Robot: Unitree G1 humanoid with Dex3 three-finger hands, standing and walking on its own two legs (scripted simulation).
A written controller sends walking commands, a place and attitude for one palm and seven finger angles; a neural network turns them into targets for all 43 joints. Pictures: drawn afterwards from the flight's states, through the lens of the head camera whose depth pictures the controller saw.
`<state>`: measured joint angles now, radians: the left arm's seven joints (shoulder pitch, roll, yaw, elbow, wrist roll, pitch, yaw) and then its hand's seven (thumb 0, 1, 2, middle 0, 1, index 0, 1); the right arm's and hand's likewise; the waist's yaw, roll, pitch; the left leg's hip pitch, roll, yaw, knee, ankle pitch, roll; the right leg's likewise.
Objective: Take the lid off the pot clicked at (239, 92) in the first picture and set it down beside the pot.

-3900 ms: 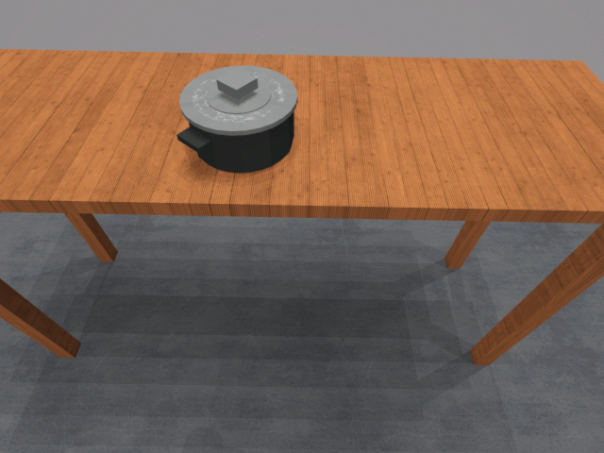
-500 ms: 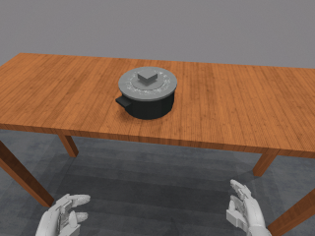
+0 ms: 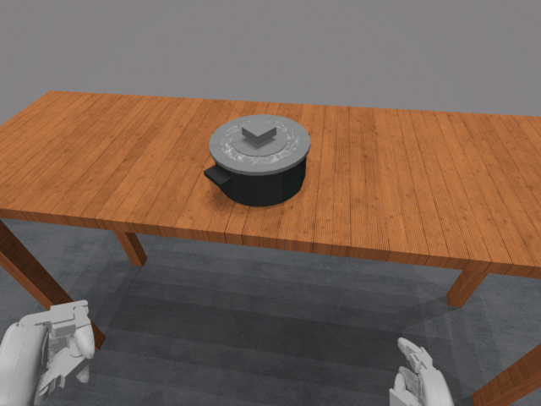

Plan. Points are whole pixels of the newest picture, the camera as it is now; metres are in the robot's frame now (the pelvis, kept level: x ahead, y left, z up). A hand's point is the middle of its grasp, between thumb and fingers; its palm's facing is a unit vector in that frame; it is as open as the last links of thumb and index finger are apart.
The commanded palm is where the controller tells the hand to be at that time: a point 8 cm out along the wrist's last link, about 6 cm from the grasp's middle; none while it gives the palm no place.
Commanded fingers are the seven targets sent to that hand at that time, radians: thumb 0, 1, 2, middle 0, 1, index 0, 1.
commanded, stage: raise the hand higher, near the body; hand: left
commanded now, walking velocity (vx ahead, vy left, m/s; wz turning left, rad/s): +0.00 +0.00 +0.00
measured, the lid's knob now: (259, 130) +0.54 +0.09 +0.15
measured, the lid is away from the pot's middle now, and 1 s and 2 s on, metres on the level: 0.00 0.00 0.00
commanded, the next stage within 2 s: reach forward and open the fingers in 0.64 s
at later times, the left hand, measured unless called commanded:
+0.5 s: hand (73, 305) +0.17 +0.24 +0.16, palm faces +0.35 -0.83 -0.43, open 3.1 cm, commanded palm +0.11 +0.27 +0.19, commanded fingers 0.00 0.90 0.90 -1.30 -1.50 -1.30 -1.50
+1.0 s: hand (45, 276) +0.19 +0.27 +0.18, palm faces +0.20 -0.08 -0.98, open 2.9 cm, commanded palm +0.15 +0.27 +0.23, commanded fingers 0.00 0.44 1.19 -1.19 -1.00 -1.19 -1.00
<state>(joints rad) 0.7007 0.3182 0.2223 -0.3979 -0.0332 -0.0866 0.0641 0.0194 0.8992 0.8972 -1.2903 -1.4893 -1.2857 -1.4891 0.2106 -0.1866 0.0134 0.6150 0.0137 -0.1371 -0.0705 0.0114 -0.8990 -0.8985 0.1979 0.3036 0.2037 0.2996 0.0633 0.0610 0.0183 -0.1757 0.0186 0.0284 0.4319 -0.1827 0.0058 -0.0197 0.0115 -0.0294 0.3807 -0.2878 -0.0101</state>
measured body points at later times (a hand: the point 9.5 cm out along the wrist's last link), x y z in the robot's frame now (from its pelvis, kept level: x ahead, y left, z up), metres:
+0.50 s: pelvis +0.01 +0.01 +0.00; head -0.01 -0.01 +0.45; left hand +0.14 +0.28 +0.19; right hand +0.22 -0.19 -0.06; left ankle +0.04 +0.12 -0.74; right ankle -0.05 -0.11 -0.74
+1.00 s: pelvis -0.02 +0.01 -0.01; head -0.02 -0.03 +0.44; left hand +0.17 +0.27 +0.24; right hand +0.22 -0.21 -0.09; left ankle +0.04 +0.12 -0.74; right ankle -0.05 -0.11 -0.74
